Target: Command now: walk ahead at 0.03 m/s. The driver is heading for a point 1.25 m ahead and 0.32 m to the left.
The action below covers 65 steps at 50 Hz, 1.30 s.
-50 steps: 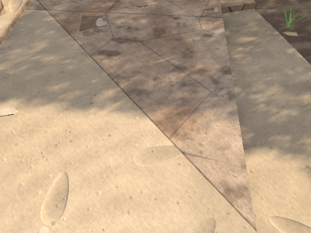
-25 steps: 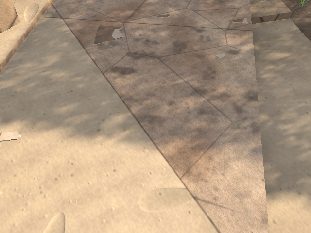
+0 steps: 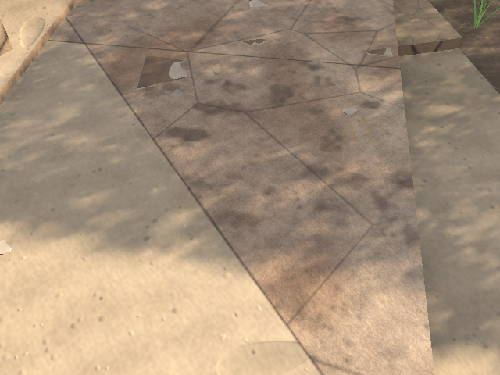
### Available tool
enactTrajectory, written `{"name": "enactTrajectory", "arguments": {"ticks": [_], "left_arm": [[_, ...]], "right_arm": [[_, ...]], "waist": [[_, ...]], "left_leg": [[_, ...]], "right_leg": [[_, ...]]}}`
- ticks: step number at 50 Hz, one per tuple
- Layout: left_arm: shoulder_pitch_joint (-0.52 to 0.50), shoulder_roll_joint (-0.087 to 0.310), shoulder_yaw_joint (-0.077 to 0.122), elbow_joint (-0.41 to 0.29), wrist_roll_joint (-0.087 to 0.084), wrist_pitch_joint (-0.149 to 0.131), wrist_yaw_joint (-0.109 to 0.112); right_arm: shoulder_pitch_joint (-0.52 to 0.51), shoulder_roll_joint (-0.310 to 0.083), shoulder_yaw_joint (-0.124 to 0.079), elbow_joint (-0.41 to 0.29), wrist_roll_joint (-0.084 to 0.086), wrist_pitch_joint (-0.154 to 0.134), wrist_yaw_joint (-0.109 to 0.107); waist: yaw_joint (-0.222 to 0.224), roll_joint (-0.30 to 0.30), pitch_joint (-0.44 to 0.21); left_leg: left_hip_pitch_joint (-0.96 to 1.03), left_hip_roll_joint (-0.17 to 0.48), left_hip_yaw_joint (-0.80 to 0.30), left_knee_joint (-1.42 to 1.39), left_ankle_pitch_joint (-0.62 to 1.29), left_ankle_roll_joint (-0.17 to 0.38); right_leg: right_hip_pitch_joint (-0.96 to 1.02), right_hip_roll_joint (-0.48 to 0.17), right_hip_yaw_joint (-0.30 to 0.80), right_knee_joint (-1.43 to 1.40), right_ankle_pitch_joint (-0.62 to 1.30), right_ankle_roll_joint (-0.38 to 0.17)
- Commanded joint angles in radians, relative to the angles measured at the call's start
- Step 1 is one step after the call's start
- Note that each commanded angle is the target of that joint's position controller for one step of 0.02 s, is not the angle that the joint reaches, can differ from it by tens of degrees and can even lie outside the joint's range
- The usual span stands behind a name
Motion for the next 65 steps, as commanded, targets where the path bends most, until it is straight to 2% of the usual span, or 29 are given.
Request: {"name": "enactTrajectory", "arguments": {"ticks": [1,8,18,48,49,51,52,53,54,55,56,58,59,60,61,62,63,64,65], "left_arm": [[0.071,0.088,0.014,-0.003,-0.001,0.000,0.003],[0.087,0.085,0.009,0.010,0.001,-0.004,0.007],[0.124,0.064,0.003,0.021,0.003,-0.014,0.010],[0.231,0.023,0.001,0.020,-0.001,-0.022,0.013],[0.253,0.016,0.000,0.029,-0.002,-0.021,0.013],[0.243,0.057,0.014,0.015,-0.011,-0.019,0.017],[0.255,0.078,0.020,0.004,-0.015,-0.023,0.020],[0.271,0.111,0.031,-0.001,-0.021,-0.032,0.021],[0.251,0.145,0.044,-0.008,-0.026,-0.043,0.022],[0.248,0.140,0.047,-0.011,-0.023,-0.055,0.021],[0.259,0.124,0.046,-0.011,-0.021,-0.065,0.018],[0.255,0.113,0.046,-0.018,-0.029,-0.071,0.008],[0.220,0.117,0.046,-0.030,-0.033,-0.068,0.002],[0.196,0.125,0.046,-0.043,-0.030,-0.067,-0.003],[0.170,0.127,0.044,-0.055,-0.027,-0.070,-0.007],[0.137,0.073,0.029,-0.100,-0.024,-0.080,-0.008],[0.139,0.014,0.015,-0.123,-0.029,-0.101,-0.007],[0.107,0.051,0.029,-0.134,-0.060,-0.115,-0.015],[0.078,0.075,0.034,-0.143,-0.067,-0.122,-0.022]], "right_arm": [[-0.021,-0.111,-0.024,-0.032,0.001,0.004,-0.004],[-0.033,-0.112,-0.026,-0.011,-0.002,0.022,-0.011],[-0.025,-0.110,-0.026,0.022,-0.003,0.029,-0.018],[0.040,-0.090,-0.014,0.067,0.002,0.028,-0.027],[0.059,-0.080,-0.012,0.078,0.002,0.029,-0.027],[0.059,-0.094,-0.020,0.077,0.010,0.027,-0.026],[0.024,-0.097,-0.022,0.062,0.010,0.017,-0.022],[-0.027,-0.087,-0.020,0.037,0.015,0.001,-0.014],[-0.061,-0.080,-0.018,0.017,0.019,-0.018,-0.003],[-0.072,-0.077,-0.018,0.008,0.019,-0.035,0.007],[-0.075,-0.076,-0.018,0.001,0.023,-0.050,0.016],[-0.056,-0.072,-0.019,-0.006,0.034,-0.072,0.031],[0.006,-0.069,-0.024,0.015,0.037,-0.078,0.035],[0.123,-0.086,-0.040,0.061,0.035,-0.079,0.037],[0.273,-0.129,-0.063,0.105,0.032,-0.078,0.037],[0.427,-0.231,-0.090,0.123,0.026,-0.078,0.032],[0.486,-0.222,-0.071,0.132,0.010,-0.084,0.038],[0.388,-0.165,-0.045,0.113,0.005,-0.097,0.035],[0.292,-0.121,-0.028,0.079,0.007,-0.102,0.036]], "waist": [[0.003,-0.015,-0.091],[-0.002,-0.009,-0.036],[-0.009,-0.008,0.003],[-0.014,-0.010,0.015],[-0.012,-0.015,-0.004],[-0.009,-0.063,0.055],[0.008,-0.089,0.097],[0.027,-0.134,0.143],[0.027,-0.167,0.195],[0.026,-0.162,0.213],[0.027,-0.154,0.217],[0.006,-0.134,0.200],[-0.034,-0.123,0.170],[-0.084,-0.117,0.109],[-0.151,-0.080,0.026],[-0.196,0.158,-0.047],[-0.179,0.279,-0.148],[-0.129,0.172,-0.070],[-0.094,0.108,0.000]], "left_leg": [[0.228,0.078,-0.081,-0.010,0.348,0.086],[0.223,0.064,-0.074,-0.028,0.227,0.061],[0.223,0.058,-0.077,-0.054,0.127,0.043],[0.215,0.053,-0.080,-0.052,0.135,0.044],[0.222,0.041,-0.067,-0.050,0.023,0.042],[0.131,-0.011,-0.013,0.012,-0.292,0.034],[0.038,-0.028,0.007,0.067,-0.351,0.029],[-0.064,-0.037,0.041,0.144,-0.297,0.024],[-0.160,-0.004,0.038,0.217,-0.220,0.029],[-0.232,0.032,0.015,0.263,-0.220,0.037],[-0.291,0.053,0.005,0.286,-0.257,0.043],[-0.256,0.060,0.021,0.187,-0.281,0.050],[-0.095,0.028,0.064,0.080,-0.216,0.053],[0.138,-0.037,0.110,0.032,-0.115,0.053],[0.344,-0.020,0.047,0.016,-0.064,0.077],[0.529,0.205,-0.357,-0.152,-0.190,0.190],[0.618,0.389,-0.755,-0.332,-0.204,0.291],[0.542,0.405,-0.715,-0.328,-0.277,0.274],[0.449,0.364,-0.562,-0.329,-0.257,0.230]], "right_leg": [[-0.120,-0.044,0.030,-0.070,0.271,-0.023],[-0.163,-0.051,0.036,-0.098,0.182,-0.029],[-0.192,-0.050,0.036,-0.134,0.088,-0.031],[-0.187,-0.039,0.024,-0.138,0.123,-0.029],[-0.180,-0.037,0.023,-0.154,0.024,-0.035],[-0.206,-0.066,0.080,-0.192,-0.240,-0.089],[-0.194,-0.116,0.152,-0.236,-0.345,-0.128],[-0.153,-0.201,0.261,-0.305,-0.399,-0.174],[-0.114,-0.292,0.354,-0.341,-0.372,-0.212],[-0.065,-0.334,0.383,-0.336,-0.286,-0.230],[-0.002,-0.343,0.375,-0.313,-0.168,-0.231],[0.045,-0.310,0.297,-0.255,0.011,-0.198],[-0.021,-0.263,0.226,-0.214,0.075,-0.169],[-0.119,-0.206,0.162,-0.128,0.260,-0.144],[-0.206,-0.150,0.090,0.057,0.468,-0.110],[-0.432,-0.007,-0.040,0.441,0.390,-0.023],[-0.567,0.072,0.070,0.720,-0.142,-0.015],[-0.653,0.011,0.157,0.848,-0.115,-0.049],[-0.668,-0.048,0.138,0.850,-0.016,-0.080]]}}
Keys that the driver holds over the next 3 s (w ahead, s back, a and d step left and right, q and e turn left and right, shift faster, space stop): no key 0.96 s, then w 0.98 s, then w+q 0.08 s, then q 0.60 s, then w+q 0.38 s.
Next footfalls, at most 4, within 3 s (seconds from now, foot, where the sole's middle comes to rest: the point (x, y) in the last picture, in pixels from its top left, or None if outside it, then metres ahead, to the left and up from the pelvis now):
1.74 right None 0.49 -0.13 -0.77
2.26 left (233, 281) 0.76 0.10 -0.77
2.72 right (307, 270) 0.80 -0.12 -0.77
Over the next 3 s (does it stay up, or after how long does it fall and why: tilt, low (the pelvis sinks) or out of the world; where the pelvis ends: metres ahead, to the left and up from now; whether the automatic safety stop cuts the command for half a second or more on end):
stays up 0.76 -0.01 0.02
